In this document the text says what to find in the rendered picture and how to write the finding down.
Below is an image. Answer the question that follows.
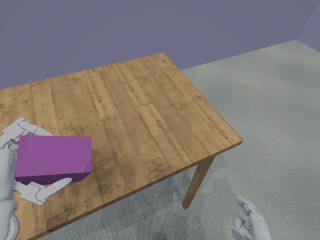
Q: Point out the table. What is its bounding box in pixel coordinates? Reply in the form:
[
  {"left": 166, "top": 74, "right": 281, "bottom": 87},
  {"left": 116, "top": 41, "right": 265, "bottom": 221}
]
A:
[{"left": 0, "top": 52, "right": 243, "bottom": 240}]

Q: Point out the left robot forearm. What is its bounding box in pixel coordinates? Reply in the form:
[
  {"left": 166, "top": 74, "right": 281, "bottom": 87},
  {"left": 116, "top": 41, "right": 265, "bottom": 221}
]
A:
[{"left": 0, "top": 199, "right": 20, "bottom": 240}]

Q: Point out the robot right hand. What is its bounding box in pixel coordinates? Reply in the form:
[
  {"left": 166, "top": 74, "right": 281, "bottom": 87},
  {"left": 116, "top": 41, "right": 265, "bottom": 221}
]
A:
[{"left": 232, "top": 195, "right": 272, "bottom": 240}]

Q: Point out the robot left hand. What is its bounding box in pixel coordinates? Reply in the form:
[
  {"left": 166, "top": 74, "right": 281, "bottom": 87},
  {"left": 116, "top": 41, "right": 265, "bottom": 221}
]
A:
[{"left": 0, "top": 117, "right": 73, "bottom": 206}]

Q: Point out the sponge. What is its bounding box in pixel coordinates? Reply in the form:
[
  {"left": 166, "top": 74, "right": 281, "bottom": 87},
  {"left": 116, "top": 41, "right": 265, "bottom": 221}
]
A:
[{"left": 14, "top": 135, "right": 92, "bottom": 186}]

